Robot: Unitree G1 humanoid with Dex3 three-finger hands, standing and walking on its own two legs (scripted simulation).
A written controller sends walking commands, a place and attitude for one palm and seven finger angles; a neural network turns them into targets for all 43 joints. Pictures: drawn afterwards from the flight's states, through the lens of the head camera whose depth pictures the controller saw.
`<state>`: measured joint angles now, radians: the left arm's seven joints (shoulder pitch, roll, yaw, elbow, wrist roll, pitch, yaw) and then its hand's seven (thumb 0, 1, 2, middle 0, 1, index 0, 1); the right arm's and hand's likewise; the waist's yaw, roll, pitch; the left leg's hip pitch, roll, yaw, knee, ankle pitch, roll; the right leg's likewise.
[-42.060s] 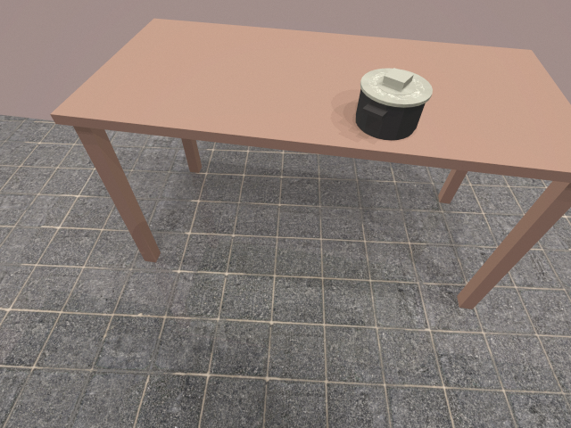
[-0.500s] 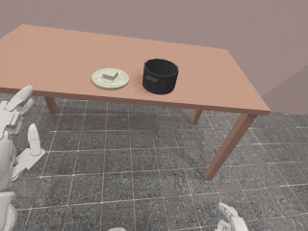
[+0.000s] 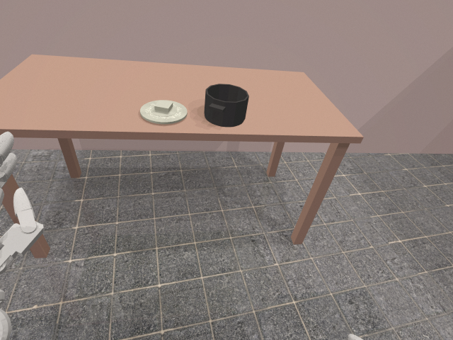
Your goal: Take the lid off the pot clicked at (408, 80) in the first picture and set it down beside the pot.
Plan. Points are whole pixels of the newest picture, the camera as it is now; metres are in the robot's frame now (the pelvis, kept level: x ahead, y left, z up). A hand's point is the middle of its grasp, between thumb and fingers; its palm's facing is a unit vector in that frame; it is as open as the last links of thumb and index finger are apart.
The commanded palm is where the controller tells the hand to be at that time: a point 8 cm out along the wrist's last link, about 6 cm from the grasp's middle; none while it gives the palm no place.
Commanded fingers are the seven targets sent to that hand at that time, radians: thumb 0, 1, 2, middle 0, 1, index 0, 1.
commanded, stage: stop stepping back and stand still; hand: left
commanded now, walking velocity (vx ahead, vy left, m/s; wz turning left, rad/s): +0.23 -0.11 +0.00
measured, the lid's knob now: (163, 106) +0.88 +0.29 +0.00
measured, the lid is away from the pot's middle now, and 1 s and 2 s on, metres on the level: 0.23 0.23 0.23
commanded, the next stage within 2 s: let the arm hang, fingers relaxed in 0.80 s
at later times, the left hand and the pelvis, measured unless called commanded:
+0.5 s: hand out of the picture -0.06 +0.23 -0.16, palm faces +0.10 -0.97 -0.21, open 7.4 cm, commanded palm none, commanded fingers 0.00 0.90 0.90 -0.20 -0.30 -0.20 -0.30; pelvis -0.08 +0.03 +0.00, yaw +5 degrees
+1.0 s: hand out of the picture +0.01 +0.25 -0.16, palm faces +0.05 -0.97 -0.24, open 7.4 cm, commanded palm none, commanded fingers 0.00 0.90 0.90 -0.20 -0.30 -0.20 -0.30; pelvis -0.05 +0.05 +0.00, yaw +4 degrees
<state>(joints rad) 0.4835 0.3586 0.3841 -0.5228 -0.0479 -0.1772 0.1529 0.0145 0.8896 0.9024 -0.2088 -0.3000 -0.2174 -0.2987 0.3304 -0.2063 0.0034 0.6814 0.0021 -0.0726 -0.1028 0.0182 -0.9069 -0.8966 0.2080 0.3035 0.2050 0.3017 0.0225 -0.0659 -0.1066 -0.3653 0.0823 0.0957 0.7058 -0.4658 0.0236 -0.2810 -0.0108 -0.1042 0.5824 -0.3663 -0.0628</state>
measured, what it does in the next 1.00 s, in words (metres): steps on the spot: left foot, then right foot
